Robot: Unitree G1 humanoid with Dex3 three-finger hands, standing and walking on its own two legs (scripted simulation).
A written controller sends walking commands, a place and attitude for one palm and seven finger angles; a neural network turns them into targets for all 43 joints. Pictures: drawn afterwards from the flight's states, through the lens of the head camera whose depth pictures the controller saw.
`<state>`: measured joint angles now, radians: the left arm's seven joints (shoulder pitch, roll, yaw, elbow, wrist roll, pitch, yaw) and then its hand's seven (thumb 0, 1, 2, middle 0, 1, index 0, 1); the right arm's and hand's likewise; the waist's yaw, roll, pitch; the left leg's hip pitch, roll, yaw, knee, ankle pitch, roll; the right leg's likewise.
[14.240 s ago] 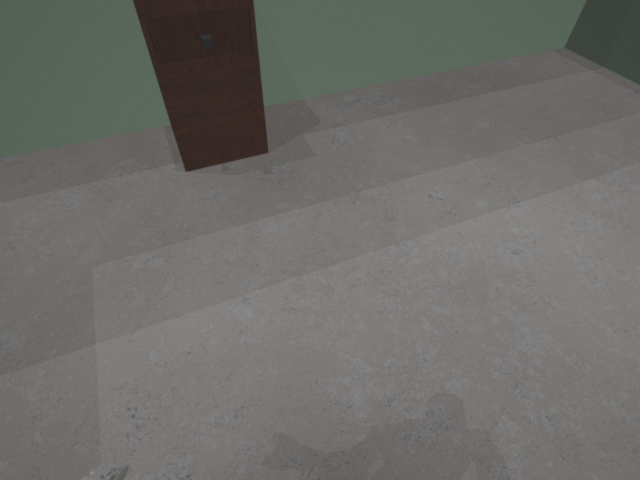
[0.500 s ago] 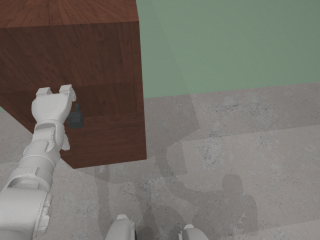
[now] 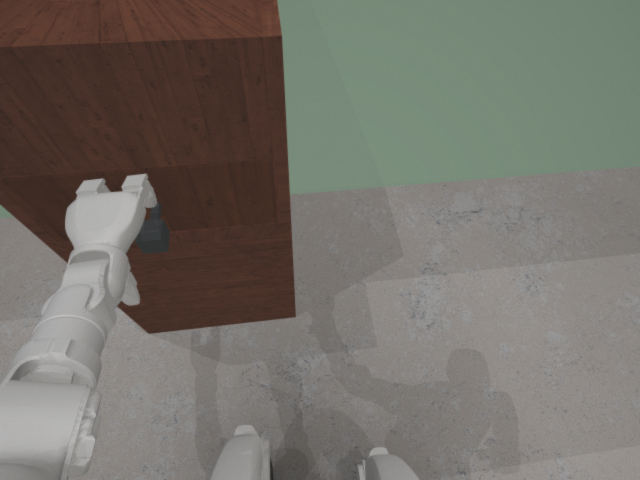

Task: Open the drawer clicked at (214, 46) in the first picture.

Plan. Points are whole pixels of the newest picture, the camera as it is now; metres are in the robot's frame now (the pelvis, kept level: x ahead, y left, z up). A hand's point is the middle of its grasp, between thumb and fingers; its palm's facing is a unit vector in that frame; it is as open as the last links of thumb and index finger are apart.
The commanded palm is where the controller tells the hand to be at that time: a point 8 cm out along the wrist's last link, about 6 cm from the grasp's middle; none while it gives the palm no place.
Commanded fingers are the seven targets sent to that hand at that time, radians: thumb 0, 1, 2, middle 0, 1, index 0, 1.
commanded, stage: lower the fingers behind the handle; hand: left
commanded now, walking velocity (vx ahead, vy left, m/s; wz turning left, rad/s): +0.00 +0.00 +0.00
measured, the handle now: (154, 225) +0.49 +0.26 -0.07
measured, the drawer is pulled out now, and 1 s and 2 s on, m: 0.00 0.00 0.00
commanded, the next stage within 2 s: lift the fingers back up to retry in 1.40 s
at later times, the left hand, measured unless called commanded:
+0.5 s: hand (133, 250) +0.44 +0.27 -0.05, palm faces -0.06 -0.04 -1.00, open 13.9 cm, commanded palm +0.43 +0.26 +0.00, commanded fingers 0.00 -0.50 0.30 -0.30 -1.20 -0.30 -1.20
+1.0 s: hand (137, 250) +0.44 +0.27 -0.06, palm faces -0.02 -0.02 -1.00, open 13.8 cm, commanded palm +0.43 +0.25 -0.03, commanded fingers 0.00 -0.50 0.30 -0.30 -1.20 -0.30 -1.20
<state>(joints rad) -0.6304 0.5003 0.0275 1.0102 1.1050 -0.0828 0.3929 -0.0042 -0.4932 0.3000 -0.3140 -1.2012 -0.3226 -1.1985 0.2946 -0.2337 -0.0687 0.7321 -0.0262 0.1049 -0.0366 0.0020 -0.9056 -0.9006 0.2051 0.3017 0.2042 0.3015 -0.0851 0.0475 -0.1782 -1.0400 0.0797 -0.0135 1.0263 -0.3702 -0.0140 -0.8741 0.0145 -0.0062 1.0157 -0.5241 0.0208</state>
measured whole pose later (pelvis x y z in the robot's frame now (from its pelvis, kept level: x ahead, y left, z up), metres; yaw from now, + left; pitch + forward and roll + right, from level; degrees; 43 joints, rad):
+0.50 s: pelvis -0.01 +0.00 -0.03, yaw -1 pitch +25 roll -3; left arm -0.66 0.52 0.06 1.03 1.13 -0.11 0.45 0.00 -0.49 0.30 -0.32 -1.20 -0.32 -1.20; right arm 0.27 -0.23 -0.06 0.74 -0.04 0.09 -0.03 0.00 -0.91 -0.90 0.21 0.30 0.20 0.30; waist -0.10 0.05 -0.19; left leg -1.19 0.08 -0.03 1.16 -0.41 -0.01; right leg -1.02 0.02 -0.01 1.15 -0.57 0.02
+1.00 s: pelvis -0.03 +0.01 -0.05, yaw -1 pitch +27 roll -4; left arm -0.75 0.52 0.04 1.07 1.12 -0.05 0.46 0.00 -0.49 0.30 -0.32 -1.20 -0.30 -1.30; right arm 0.28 -0.23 -0.03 0.71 -0.04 0.09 -0.02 0.00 -0.91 -0.90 0.21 0.30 0.20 0.30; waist -0.10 0.05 -0.20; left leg -1.31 0.08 -0.03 1.25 -0.41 0.00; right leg -1.14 0.02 -0.01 1.26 -0.58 0.03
